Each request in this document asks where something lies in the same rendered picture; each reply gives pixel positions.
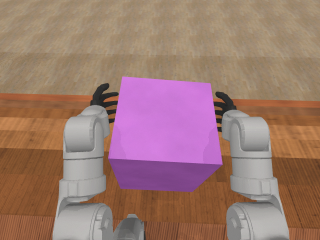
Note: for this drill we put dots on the robot left shin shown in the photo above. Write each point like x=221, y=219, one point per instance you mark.
x=132, y=216

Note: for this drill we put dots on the robot left thigh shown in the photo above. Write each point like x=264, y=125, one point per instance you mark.
x=129, y=229

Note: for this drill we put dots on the right robot upper arm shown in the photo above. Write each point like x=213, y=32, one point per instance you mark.
x=255, y=221

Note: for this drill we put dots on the right robot hand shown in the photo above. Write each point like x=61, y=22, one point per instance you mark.
x=227, y=106

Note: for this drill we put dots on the left robot upper arm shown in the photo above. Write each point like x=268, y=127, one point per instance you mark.
x=84, y=221

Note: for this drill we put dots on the carton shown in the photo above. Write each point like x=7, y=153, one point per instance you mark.
x=165, y=135

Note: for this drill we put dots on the right robot forearm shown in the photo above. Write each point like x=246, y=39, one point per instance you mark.
x=250, y=149

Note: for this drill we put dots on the left robot hand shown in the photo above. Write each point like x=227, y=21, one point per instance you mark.
x=98, y=99

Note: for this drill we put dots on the left robot forearm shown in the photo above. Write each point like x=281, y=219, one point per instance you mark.
x=83, y=151

